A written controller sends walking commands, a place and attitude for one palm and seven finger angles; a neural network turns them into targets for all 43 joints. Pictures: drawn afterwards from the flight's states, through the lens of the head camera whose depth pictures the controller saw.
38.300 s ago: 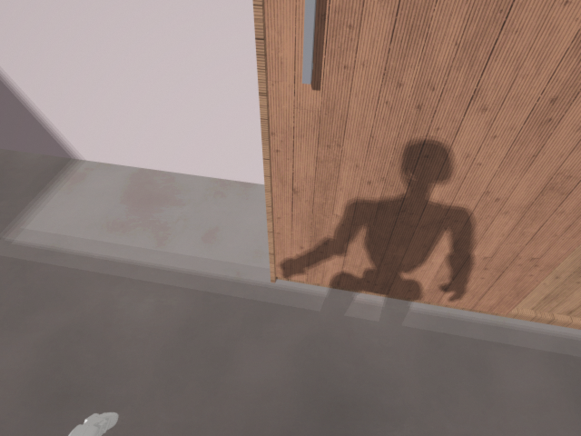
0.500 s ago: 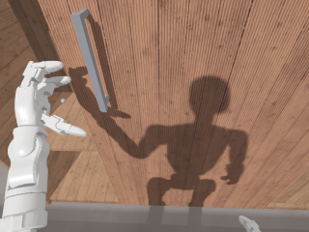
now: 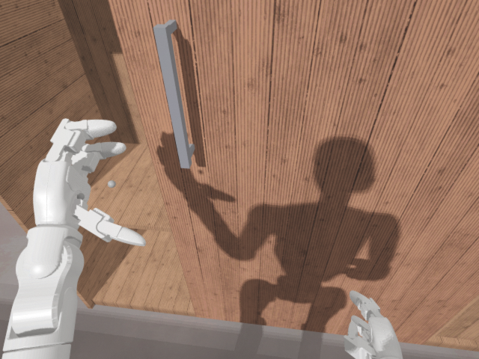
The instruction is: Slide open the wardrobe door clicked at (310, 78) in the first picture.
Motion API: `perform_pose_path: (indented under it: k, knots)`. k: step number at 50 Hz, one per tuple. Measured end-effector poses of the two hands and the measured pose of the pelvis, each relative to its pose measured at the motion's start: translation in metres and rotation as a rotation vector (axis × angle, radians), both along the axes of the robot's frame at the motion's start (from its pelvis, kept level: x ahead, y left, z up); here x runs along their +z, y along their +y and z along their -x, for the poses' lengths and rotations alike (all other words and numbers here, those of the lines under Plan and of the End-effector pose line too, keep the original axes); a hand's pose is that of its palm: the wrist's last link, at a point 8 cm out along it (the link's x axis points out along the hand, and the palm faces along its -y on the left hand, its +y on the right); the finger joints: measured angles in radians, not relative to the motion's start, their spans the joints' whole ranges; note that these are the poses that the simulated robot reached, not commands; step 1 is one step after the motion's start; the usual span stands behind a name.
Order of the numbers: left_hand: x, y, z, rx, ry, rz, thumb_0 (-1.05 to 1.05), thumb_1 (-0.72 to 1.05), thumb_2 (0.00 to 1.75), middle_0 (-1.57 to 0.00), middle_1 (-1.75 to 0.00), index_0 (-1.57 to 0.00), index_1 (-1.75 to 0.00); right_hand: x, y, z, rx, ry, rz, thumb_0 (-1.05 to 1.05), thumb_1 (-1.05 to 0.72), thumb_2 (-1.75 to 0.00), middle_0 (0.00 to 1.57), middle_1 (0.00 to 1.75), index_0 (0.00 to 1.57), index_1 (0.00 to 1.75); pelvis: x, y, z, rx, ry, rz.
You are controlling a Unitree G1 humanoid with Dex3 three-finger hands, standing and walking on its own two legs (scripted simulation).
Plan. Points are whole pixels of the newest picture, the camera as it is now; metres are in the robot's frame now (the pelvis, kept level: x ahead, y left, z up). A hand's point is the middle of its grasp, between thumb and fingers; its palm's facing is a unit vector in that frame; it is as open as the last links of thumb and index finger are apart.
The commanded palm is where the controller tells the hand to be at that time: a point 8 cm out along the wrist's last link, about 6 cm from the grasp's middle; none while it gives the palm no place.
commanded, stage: draw the hand back to the body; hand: left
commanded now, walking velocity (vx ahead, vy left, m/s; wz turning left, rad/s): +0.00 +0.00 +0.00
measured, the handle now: (179, 102) +0.45 +0.16 +0.25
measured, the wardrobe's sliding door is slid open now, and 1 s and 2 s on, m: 0.46 0.46 0.46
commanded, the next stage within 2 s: step back with the hand held close in 1.66 s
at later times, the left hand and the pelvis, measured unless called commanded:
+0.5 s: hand (84, 217) +0.22 +0.23 +0.20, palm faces +0.08 -0.99 -0.07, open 14.6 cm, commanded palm +0.19 +0.28 +0.20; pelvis +0.00 +0.00 +0.00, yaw +1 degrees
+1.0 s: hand (56, 230) +0.21 +0.28 +0.18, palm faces +0.46 -0.84 -0.29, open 11.6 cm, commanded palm +0.16 +0.31 +0.18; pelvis +0.01 +0.02 +0.01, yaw -1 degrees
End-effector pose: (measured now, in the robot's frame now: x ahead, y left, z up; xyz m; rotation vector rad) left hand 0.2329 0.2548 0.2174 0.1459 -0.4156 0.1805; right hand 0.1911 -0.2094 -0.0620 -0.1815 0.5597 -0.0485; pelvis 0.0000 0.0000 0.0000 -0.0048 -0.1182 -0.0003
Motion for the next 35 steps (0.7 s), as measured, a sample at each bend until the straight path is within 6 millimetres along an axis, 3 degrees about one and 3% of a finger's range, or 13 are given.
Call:
perform_pose_path:
  k: [6, 14, 20, 30, 35]
  knots:
    - [-0.002, 0.001, 0.008, -0.001, 0.016, -0.006, -0.01, -0.55, 0.2, -0.25, -1.15, -0.26, -1.15, -0.007, -0.004, 0.008, 0.0, 0.036, 0.009, 0.01, -0.9, -0.9, 0.21, 0.3, 0.21, 0.3, 0.0, -0.002, 0.0, 0.007, -0.008, 0.001]
    - [-0.009, 0.014, 0.007, -0.111, 0.313, 0.025, -0.01, -0.55, 0.2, -0.25, -1.15, -0.26, -1.15, -0.004, -0.014, 0.005, -0.042, 0.013, 0.001, 0.01, -0.9, -0.9, 0.21, 0.3, 0.21, 0.3, 0.003, -0.003, -0.002, 0.002, -0.028, 0.001]
    - [-0.003, 0.024, 0.026, -0.117, 0.277, 0.059, -0.01, -0.55, 0.2, -0.25, -1.15, -0.26, -1.15, 0.012, -0.018, -0.006, -0.029, -0.078, 0.0, 0.01, -0.9, -0.9, 0.2, 0.3, 0.21, 0.3, 0.002, -0.002, -0.001, 0.003, -0.031, 0.004]
    - [-0.023, 0.03, 0.044, -0.088, 0.31, 0.073, -0.01, -0.52, 0.22, -0.25, -1.13, -0.26, -1.13, 0.022, -0.01, -0.009, -0.002, -0.116, 0.027, 0.01, -0.9, -0.9, 0.2, 0.3, 0.2, 0.3, 0.0, 0.001, 0.008, 0.013, -0.046, 0.01]
    - [-0.019, 0.04, 0.057, 0.171, 0.19, -0.064, -0.01, -0.41, 0.27, -0.25, -1.07, -0.25, -1.07, 0.016, 0.0, 0.001, 0.016, -0.091, 0.034, 0.01, -0.9, -0.9, 0.2, 0.3, 0.2, 0.3, 0.002, 0.005, 0.01, 0.003, -0.035, 0.018]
